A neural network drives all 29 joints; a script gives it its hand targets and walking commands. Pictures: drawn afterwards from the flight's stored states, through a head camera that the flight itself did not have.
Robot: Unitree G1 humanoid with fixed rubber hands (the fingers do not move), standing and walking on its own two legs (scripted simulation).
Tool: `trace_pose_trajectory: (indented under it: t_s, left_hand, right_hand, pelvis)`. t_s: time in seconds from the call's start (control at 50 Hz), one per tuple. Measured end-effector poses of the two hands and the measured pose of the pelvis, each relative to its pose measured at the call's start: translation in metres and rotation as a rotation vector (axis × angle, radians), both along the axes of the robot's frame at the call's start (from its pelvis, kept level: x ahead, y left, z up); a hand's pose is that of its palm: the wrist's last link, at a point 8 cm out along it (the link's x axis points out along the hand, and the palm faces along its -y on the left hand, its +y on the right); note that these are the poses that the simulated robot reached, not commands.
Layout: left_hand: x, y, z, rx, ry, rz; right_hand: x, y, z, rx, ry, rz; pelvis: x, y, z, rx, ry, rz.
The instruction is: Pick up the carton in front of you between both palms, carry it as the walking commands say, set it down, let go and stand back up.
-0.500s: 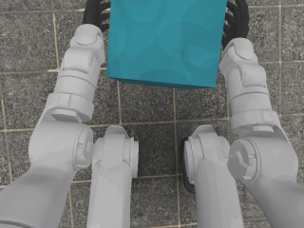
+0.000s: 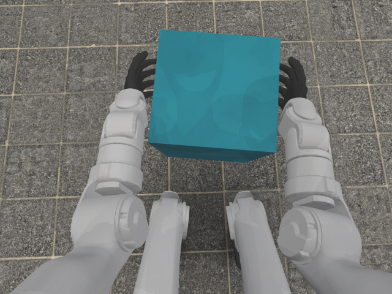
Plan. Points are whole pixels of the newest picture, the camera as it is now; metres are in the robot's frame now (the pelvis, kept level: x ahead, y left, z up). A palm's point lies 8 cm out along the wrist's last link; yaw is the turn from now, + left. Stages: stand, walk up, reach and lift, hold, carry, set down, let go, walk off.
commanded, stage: reach and lift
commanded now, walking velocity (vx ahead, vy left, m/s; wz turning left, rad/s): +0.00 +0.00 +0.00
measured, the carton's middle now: (211, 110) +0.49 +0.00 -0.13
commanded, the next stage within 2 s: none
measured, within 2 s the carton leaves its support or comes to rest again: neither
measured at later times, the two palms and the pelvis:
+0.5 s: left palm (99, 75) +0.45 +0.15 +0.10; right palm (349, 79) +0.44 -0.15 +0.11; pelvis +0.05 +0.00 +0.14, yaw +1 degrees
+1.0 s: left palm out of the picture +0.40 +0.15 +0.25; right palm out of the picture +0.40 -0.15 +0.25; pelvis +0.10 +0.00 +0.26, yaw +1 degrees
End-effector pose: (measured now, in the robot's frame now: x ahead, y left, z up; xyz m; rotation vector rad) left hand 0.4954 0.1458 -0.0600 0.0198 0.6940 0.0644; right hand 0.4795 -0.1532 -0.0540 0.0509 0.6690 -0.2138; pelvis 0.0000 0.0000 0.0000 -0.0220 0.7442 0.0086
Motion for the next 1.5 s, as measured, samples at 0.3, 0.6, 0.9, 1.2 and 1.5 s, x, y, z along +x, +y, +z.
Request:
trace_pose_trajectory:
  t_s: [0.3,0.6,0.9,1.2,1.5]
  left_hand:
    - [-0.029,0.001,0.095,-0.016,0.006,0.033]
    - [-0.059,0.002,0.190,-0.018,0.006,0.058]
    - [-0.087,0.003,0.279,-0.014,-0.002,0.078]
    - [-0.111,0.001,0.351,0.017,-0.014,0.072]
    - [-0.114,0.002,0.356,0.015,-0.004,0.077]
  right_hand:
    - [-0.022,0.001,0.096,0.008,0.004,0.011]
    - [-0.046,0.001,0.191,0.008,0.004,0.033]
    - [-0.068,0.002,0.279,0.004,-0.003,0.057]
    - [-0.086,0.000,0.350,-0.032,-0.013,0.105]
    - [-0.089,0.001,0.355,-0.028,-0.002,0.103]
  pelvis:
    - [0.031,-0.003,0.081,0.008,-0.109,0.004]
    - [0.063,-0.004,0.169,0.016,-0.275,0.004]
    - [0.096,-0.004,0.241,0.024,-0.504,0.006]
    - [0.103,-0.006,0.273,0.028,-0.756,0.004]
    - [0.087,-0.007,0.272,0.029,-0.802,0.007]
